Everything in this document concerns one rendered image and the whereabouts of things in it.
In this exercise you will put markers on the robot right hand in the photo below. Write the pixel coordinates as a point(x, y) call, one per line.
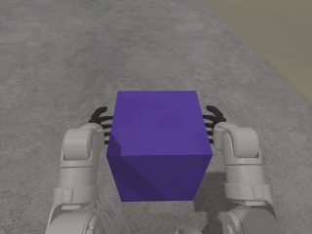
point(216, 119)

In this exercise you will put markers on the right robot upper arm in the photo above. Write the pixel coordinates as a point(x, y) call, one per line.
point(250, 221)

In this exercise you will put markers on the right robot forearm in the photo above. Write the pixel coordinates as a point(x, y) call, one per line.
point(245, 182)

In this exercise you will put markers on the right robot shin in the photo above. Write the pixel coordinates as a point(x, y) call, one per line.
point(185, 224)

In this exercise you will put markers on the carton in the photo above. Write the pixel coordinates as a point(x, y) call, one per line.
point(158, 148)

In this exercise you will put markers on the left robot upper arm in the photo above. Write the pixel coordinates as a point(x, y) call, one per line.
point(76, 223)

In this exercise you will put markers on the robot left hand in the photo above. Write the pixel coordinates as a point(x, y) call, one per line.
point(96, 119)

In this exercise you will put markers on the left robot forearm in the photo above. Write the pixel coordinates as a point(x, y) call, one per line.
point(78, 173)

